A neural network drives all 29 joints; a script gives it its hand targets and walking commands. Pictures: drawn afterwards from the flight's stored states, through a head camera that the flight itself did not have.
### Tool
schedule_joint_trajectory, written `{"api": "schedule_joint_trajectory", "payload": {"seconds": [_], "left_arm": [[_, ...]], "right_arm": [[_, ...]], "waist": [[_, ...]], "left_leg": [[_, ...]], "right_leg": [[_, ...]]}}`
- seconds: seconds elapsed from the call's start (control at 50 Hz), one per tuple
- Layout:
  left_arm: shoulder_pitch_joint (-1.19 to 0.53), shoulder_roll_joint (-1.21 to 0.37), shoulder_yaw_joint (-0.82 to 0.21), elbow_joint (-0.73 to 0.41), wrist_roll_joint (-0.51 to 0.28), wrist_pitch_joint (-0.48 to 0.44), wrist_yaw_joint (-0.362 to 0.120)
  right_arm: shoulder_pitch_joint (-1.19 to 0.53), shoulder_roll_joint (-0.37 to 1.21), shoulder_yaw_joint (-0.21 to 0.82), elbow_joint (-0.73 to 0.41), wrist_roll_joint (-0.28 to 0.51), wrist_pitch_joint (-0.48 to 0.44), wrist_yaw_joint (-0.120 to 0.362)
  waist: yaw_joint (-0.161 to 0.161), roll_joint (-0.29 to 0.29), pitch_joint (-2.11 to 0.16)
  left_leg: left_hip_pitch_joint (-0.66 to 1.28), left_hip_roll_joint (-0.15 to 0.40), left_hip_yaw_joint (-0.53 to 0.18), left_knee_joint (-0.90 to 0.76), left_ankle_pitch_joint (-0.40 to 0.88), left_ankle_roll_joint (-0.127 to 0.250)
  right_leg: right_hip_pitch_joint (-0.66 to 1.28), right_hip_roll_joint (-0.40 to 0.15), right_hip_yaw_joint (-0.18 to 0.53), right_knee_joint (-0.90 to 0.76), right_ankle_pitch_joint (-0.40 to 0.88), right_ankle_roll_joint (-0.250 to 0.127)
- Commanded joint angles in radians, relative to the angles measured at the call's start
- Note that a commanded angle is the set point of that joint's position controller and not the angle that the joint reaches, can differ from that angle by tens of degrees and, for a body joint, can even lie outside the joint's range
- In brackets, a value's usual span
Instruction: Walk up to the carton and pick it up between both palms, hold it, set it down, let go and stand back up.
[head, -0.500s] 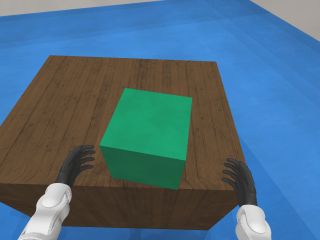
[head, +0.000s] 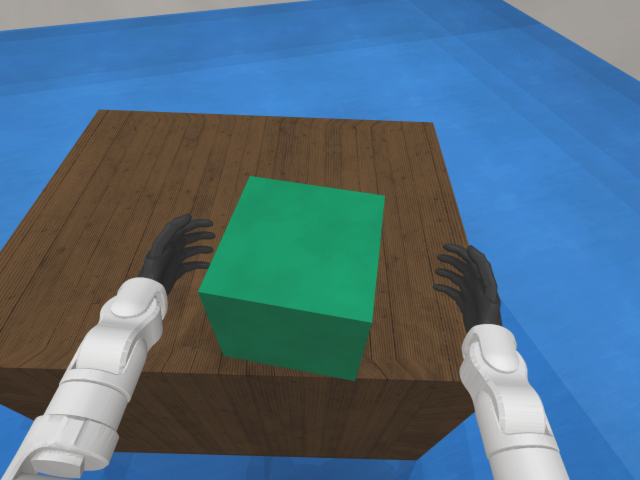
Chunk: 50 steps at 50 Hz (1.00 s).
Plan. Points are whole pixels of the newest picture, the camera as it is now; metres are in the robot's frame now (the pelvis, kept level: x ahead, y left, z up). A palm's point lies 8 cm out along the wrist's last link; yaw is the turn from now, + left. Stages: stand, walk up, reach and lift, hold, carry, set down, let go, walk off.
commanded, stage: reach and lift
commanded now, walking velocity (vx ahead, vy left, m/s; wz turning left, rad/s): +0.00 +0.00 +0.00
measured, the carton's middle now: (302, 278) +0.39 +0.04 -0.03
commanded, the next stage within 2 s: none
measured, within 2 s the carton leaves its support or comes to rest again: neither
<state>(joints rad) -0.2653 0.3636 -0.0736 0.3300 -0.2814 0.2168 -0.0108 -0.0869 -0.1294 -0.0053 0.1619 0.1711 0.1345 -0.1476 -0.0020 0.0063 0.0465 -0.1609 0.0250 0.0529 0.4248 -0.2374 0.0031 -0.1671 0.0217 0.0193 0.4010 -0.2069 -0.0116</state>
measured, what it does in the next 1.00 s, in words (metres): stands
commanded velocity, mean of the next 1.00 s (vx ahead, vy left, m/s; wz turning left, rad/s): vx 0.00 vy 0.00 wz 0.00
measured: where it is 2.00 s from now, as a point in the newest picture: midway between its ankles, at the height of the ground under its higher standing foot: outside the picture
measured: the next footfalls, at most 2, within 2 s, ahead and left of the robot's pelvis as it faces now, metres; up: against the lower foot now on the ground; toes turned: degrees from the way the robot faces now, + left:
none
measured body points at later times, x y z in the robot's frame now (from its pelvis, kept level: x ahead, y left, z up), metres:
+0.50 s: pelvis +0.00 +0.00 +0.00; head +0.02 +0.00 +0.45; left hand +0.41 +0.21 +0.11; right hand +0.39 -0.18 +0.08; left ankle +0.00 +0.11 -0.74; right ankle +0.01 -0.12 -0.74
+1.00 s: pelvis +0.01 +0.00 +0.00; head +0.06 +0.01 +0.44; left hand +0.44 +0.22 +0.07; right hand +0.41 -0.19 +0.03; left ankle +0.00 +0.11 -0.74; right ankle +0.01 -0.12 -0.74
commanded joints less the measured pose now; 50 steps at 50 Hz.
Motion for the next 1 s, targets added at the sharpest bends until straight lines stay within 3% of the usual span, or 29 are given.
{"api": "schedule_joint_trajectory", "payload": {"seconds": [0.0,0.1,0.14,0.2,0.44,0.54,0.72,0.86,0.98], "left_arm": [[-0.421,0.082,0.195,-0.119,0.035,-0.003,-0.007],[-0.495,0.091,0.201,-0.056,0.042,0.027,-0.014],[-0.564,0.093,0.2,-0.016,0.038,0.032,-0.016],[-0.613,0.102,0.202,0.042,0.045,0.049,-0.016],[-0.839,0.121,0.184,0.227,0.055,0.02,-0.004],[-0.964,0.108,0.126,0.406,0.04,-0.044,0.002],[-0.92,0.048,0.098,0.637,0.077,-0.201,-0.016],[-0.925,0.004,0.063,0.66,0.064,-0.374,-0.013],[-0.892,-0.038,0.042,0.836,0.075,-0.482,-0.015]], "right_arm": [[-0.418,-0.172,-0.094,-0.066,0.058,-0.023,-0.02],[-0.527,-0.191,-0.101,-0.034,0.065,-0.026,-0.024],[-0.595,-0.197,-0.104,0.005,0.062,-0.019,-0.022],[-0.65,-0.204,-0.11,0.062,0.064,-0.01,-0.024],[-0.884,-0.225,-0.114,0.268,0.07,-0.016,-0.029],[-1.01,-0.207,-0.12,0.406,0.057,-0.037,-0.026],[-0.968,-0.158,-0.074,0.61,0.043,-0.162,-0.036],[-0.986,-0.146,-0.036,0.65,0.061,-0.316,-0.022],[-0.963,-0.155,-0.007,0.835,0.083,-0.41,0.008]], "waist": [[-0.034,0.034,-0.32],[-0.038,0.009,-0.348],[-0.045,0.009,-0.36],[-0.05,-0.002,-0.357],[-0.065,0.006,-0.461],[-0.088,0.006,-0.481],[-0.089,0.031,-0.561],[-0.079,0.059,-0.721],[-0.077,0.066,-0.738]], "left_leg": [[0.07,-0.017,-0.029,-0.101,0.264,-0.006],[0.047,-0.021,-0.03,-0.093,0.292,-0.004],[0.031,-0.02,-0.033,-0.094,0.257,0.0],[0.018,-0.019,-0.035,-0.091,0.255,0.0],[0.005,-0.02,-0.043,-0.05,0.312,-0.012],[-0.034,-0.018,-0.055,-0.038,0.258,-0.007],[0.0,-0.018,-0.06,0.032,0.42,-0.033],[-0.002,-0.014,-0.065,0.115,0.536,-0.057],[-0.047,-0.005,-0.081,0.167,0.497,-0.066]], "right_leg": [[0.132,-0.011,0.011,-0.058,0.338,0.033],[0.163,-0.01,0.008,-0.045,0.423,0.044],[0.147,-0.011,0.006,-0.052,0.369,0.042],[0.156,-0.007,0.005,-0.048,0.392,0.043],[0.152,0.003,-0.006,-0.027,0.471,0.039],[0.087,0.002,-0.015,-0.029,0.389,0.026],[0.046,0.002,-0.033,-0.015,0.503,0.026],[-0.053,0.005,-0.041,0.031,0.535,0.022],[-0.197,0.008,-0.052,0.059,0.402,0.013]]}}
